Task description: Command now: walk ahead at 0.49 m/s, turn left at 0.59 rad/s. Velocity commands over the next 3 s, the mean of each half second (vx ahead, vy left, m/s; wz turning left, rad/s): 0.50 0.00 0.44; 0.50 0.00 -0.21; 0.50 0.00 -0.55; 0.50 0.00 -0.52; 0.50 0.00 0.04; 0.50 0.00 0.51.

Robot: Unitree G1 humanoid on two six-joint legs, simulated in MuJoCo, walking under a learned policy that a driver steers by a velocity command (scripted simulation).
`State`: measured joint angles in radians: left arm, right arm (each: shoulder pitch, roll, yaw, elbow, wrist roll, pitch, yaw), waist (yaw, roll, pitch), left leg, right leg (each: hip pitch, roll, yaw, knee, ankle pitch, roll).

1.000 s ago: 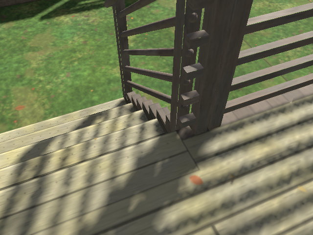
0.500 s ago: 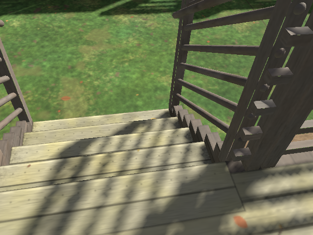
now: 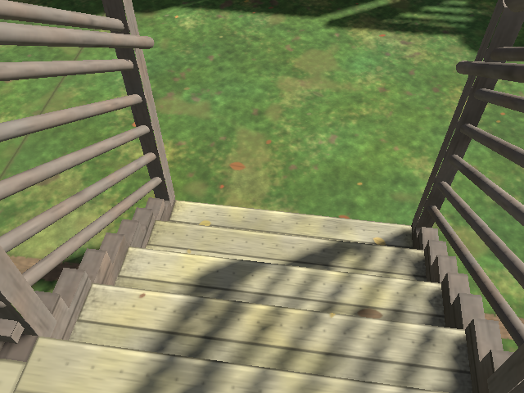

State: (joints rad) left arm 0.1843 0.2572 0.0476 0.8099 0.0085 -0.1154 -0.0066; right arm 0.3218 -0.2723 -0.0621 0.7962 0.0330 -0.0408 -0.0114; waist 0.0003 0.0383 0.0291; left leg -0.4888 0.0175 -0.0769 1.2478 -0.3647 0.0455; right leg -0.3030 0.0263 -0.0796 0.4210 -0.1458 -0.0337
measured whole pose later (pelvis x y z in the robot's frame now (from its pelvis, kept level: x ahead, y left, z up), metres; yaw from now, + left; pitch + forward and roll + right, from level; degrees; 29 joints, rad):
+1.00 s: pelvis +0.47 +0.06 -0.04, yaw +3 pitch +1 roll -1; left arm 0.49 0.25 0.05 0.84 0.00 -0.05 -0.04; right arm 0.17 -0.25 -0.03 0.73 0.01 -0.10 -0.02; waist 0.04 0.02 -0.03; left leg -0.67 0.00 -0.10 1.40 -0.41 0.04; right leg -0.38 0.12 0.04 0.87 -0.51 -0.07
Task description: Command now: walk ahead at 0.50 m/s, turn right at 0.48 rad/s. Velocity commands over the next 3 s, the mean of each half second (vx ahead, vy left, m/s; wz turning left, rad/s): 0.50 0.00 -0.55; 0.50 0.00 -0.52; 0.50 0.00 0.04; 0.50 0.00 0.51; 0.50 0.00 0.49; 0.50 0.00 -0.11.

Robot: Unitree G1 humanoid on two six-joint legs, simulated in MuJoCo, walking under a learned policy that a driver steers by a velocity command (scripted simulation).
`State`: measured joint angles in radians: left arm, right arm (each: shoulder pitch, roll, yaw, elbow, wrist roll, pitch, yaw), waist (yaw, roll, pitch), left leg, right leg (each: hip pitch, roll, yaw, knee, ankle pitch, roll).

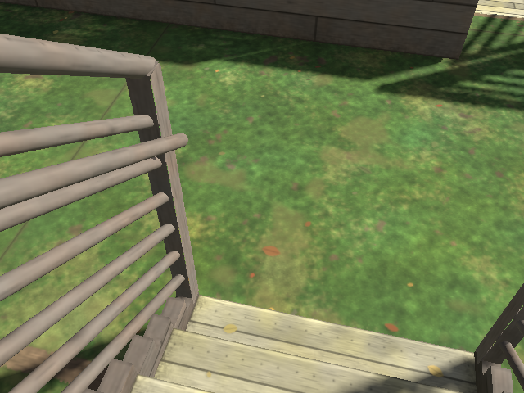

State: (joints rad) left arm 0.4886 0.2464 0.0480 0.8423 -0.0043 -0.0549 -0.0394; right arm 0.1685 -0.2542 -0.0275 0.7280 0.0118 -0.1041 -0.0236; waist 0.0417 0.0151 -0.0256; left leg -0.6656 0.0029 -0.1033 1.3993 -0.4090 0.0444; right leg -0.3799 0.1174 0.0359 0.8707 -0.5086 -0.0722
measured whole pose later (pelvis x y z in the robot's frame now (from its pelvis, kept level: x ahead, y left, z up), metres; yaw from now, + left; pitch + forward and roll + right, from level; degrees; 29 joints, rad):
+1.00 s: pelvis +0.44 -0.14 -0.34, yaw -34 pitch +2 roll +0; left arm 0.36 0.17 0.03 0.95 0.02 -0.01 -0.01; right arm 0.25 -0.25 -0.08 0.79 0.01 -0.03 -0.07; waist -0.03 0.06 -0.02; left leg -0.80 0.09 -0.11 1.34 -0.18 -0.03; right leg -0.39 0.12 0.05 0.72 -0.35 -0.09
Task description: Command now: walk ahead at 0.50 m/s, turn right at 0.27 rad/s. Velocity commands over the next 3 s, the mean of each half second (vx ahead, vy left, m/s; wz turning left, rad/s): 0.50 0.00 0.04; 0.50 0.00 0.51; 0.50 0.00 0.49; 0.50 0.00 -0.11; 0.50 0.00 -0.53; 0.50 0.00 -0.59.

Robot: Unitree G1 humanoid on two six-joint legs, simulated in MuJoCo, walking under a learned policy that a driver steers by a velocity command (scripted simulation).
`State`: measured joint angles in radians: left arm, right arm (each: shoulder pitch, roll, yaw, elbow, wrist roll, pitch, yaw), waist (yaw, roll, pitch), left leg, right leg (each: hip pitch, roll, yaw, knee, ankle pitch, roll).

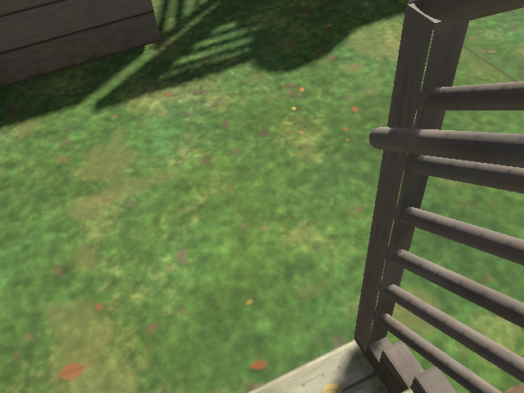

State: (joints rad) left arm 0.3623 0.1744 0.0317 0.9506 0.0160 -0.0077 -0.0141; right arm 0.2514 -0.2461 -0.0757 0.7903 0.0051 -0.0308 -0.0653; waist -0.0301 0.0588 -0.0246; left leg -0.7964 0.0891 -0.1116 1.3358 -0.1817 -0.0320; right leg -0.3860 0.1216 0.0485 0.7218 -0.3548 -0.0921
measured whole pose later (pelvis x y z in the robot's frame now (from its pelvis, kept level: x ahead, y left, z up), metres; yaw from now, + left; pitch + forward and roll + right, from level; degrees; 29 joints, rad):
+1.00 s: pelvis +0.55 +0.08 -0.36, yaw +22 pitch +0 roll -2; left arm 0.48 0.18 0.04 0.97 0.02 -0.07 -0.02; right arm 0.33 -0.24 -0.08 0.79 0.02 0.02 -0.05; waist 0.00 0.07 -0.03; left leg -0.86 0.00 -0.17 1.53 -0.13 0.02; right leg -0.25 0.05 -0.06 0.65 -0.39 -0.04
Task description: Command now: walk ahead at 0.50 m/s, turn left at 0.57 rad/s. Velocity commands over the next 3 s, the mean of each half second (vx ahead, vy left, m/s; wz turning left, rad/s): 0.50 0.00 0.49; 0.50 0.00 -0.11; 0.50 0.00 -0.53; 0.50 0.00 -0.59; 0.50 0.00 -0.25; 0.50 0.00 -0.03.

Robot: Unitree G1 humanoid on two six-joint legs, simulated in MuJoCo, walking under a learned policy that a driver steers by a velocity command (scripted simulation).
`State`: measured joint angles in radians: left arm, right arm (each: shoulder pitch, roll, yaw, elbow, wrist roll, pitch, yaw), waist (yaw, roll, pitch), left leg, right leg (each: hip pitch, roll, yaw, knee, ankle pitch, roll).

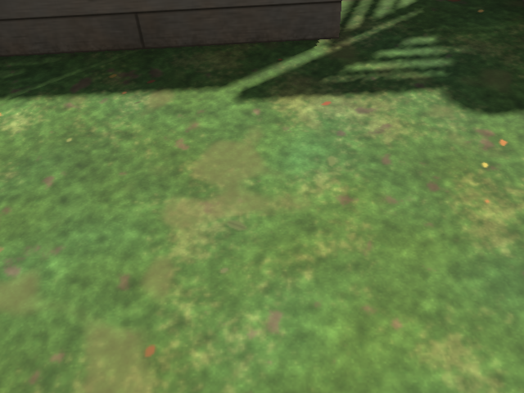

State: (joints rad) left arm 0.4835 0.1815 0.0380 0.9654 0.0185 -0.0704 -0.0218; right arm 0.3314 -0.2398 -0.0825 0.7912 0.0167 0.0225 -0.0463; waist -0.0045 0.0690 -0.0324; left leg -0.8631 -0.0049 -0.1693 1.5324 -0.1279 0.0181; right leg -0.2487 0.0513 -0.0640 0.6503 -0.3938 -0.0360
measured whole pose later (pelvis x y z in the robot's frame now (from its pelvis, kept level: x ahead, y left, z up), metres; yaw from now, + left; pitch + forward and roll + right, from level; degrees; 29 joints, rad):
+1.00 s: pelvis +0.61 +0.11 -0.16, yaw +8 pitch +3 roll +2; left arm 0.32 0.23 0.06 0.76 -0.01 -0.06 -0.01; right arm 0.16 -0.26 -0.05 0.78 -0.01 -0.10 0.00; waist 0.03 0.01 0.01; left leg -0.57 0.04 -0.05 1.02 -0.28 0.01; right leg -0.30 0.09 0.06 0.42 -0.16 -0.09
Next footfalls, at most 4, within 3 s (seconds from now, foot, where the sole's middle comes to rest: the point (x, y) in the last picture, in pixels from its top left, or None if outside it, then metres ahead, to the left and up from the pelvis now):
0.38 left None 0.36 0.21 -0.94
0.80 right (264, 376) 0.69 0.06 -0.94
1.28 left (199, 308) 0.92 0.27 -0.94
1.80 right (291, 250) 1.15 -0.04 -0.94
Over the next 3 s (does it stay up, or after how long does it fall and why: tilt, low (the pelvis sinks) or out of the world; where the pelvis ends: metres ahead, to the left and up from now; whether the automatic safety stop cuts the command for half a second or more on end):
stays up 1.58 -0.21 -0.16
